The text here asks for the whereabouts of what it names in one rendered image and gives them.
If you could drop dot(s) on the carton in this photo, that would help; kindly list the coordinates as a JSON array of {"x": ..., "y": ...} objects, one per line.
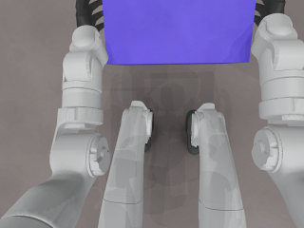
[{"x": 178, "y": 32}]

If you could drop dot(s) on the right robot thigh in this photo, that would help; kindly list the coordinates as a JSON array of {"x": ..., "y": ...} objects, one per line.
[{"x": 220, "y": 202}]

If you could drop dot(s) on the robot right upper arm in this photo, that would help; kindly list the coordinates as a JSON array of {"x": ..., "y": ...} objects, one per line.
[{"x": 279, "y": 150}]

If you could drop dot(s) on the left robot forearm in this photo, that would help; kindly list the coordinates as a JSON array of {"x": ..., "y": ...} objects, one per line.
[{"x": 82, "y": 83}]

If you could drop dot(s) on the robot right hand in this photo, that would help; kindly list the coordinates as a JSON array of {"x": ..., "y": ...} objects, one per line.
[{"x": 269, "y": 7}]

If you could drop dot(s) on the robot left upper arm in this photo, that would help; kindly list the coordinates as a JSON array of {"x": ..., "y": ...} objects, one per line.
[{"x": 76, "y": 160}]

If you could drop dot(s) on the left robot thigh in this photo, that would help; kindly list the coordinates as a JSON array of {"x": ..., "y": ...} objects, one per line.
[{"x": 122, "y": 205}]

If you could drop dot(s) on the right robot forearm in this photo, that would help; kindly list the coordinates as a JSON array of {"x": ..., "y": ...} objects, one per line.
[{"x": 280, "y": 57}]

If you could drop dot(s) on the robot thigh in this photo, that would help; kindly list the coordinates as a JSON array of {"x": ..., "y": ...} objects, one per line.
[
  {"x": 122, "y": 205},
  {"x": 220, "y": 202}
]

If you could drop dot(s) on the robot left hand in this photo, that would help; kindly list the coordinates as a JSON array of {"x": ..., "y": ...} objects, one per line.
[{"x": 84, "y": 16}]

